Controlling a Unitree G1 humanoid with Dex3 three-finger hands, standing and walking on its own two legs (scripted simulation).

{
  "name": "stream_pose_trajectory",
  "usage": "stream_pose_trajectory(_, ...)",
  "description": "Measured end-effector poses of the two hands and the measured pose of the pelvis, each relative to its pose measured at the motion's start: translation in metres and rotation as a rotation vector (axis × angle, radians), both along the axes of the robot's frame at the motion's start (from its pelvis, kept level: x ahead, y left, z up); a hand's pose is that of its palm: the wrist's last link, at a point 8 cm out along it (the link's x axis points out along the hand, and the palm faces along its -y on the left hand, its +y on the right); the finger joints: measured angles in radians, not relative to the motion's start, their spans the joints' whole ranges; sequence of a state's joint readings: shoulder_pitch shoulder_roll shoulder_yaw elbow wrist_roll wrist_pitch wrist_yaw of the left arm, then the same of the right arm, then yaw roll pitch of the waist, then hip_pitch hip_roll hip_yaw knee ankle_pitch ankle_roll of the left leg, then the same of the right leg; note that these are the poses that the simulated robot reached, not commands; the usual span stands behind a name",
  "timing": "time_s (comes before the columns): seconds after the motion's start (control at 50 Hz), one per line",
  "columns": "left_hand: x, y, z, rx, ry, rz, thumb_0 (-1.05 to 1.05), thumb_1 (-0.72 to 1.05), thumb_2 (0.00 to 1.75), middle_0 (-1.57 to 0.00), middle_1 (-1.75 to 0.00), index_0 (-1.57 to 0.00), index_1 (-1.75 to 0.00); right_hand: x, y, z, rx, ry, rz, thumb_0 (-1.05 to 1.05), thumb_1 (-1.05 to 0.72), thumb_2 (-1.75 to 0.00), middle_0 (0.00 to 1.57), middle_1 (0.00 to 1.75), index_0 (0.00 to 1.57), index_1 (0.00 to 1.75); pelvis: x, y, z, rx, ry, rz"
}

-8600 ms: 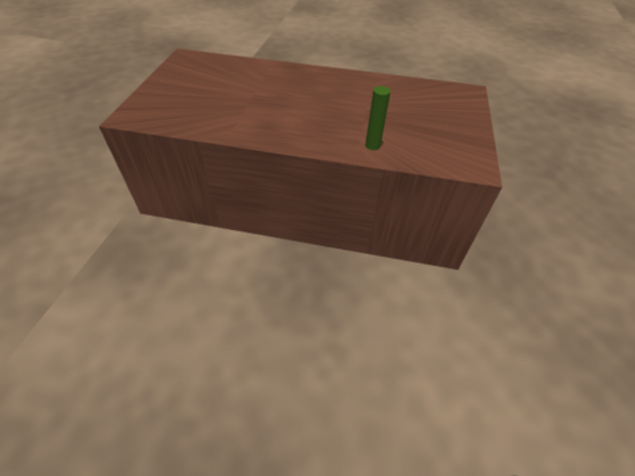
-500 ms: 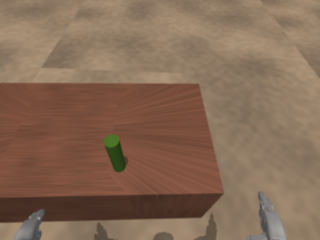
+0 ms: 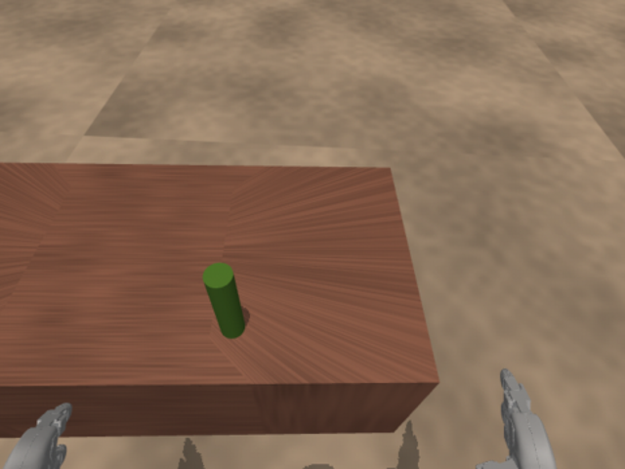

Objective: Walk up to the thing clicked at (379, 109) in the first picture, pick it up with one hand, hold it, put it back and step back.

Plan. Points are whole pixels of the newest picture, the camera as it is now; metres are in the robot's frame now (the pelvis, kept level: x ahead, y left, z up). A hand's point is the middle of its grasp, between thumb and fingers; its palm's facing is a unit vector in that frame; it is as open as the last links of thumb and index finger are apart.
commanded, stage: go down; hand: left
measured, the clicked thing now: (226, 304) +0.43 +0.15 -0.18
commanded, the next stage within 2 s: approach in 1.30 s
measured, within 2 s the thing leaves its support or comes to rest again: neither
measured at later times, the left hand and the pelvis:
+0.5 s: hand (64, 362) +0.26 +0.31 -0.01, palm faces +0.13 -0.97 -0.22, open 17.6 cm; pelvis -0.01 +0.00 +0.00, yaw +0 degrees
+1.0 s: hand (48, 307) +0.32 +0.33 +0.03, palm faces +0.12 -0.99 -0.12, open 17.5 cm; pelvis -0.02 +0.00 +0.00, yaw -1 degrees
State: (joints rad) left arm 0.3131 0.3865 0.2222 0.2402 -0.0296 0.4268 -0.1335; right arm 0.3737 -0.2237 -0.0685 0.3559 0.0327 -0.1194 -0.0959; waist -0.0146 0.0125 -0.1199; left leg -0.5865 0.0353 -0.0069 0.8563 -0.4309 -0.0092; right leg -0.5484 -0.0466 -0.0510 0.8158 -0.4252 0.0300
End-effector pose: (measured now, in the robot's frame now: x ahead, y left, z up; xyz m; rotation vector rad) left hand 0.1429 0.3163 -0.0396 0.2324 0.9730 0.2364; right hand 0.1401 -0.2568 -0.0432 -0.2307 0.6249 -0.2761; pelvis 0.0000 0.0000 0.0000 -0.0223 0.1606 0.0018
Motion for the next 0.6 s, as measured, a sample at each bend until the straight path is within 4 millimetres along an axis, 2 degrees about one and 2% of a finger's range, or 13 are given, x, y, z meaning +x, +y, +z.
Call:
stream_pose_trajectory(0.12,0.002,0.004,0.005,0.002,-0.027,-0.005,-0.01,-0.59,0.04,-0.08,-0.05,-0.07,-0.06,0.002,0.004,0.002,-0.002,-0.026,0.007,-0.01,0.47,-0.06,0.05,0.05,0.06,0.05,0.001,0.001,-0.003,-0.001,0.006,0.003)
stream_pose_trajectory(0.22,0.015,0.011,0.013,0.006,-0.084,-0.006,-0.01,-0.59,0.04,-0.08,-0.05,-0.07,-0.06,0.002,0.005,0.002,-0.01,-0.038,0.007,-0.01,0.47,-0.07,0.05,0.05,0.06,0.05,-0.001,0.001,-0.006,-0.003,0.004,0.007)
stream_pose_trajectory(0.44,0.079,0.034,0.051,-0.027,-0.275,-0.033,-0.01,-0.58,0.04,-0.08,-0.04,-0.06,-0.05,-0.01,0.003,-0.004,-0.012,-0.029,-0.005,-0.01,0.47,-0.07,0.05,0.05,0.06,0.05,-0.009,0.001,-0.005,-0.004,-0.008,0.004)
stream_pose_trajectory(0.6,0.112,0.045,0.063,-0.086,-0.33,-0.046,-0.01,-0.58,0.03,-0.07,-0.04,-0.06,-0.04,-0.024,0.0,-0.006,-0.007,0.003,-0.011,-0.01,0.5,-0.06,0.05,0.05,0.06,0.05,-0.015,0.002,-0.003,0.001,0.0,-0.012)
